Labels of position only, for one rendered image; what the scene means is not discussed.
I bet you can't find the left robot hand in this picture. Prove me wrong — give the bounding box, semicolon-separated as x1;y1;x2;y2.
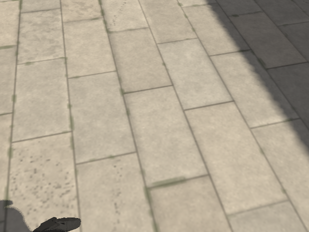
31;217;81;232

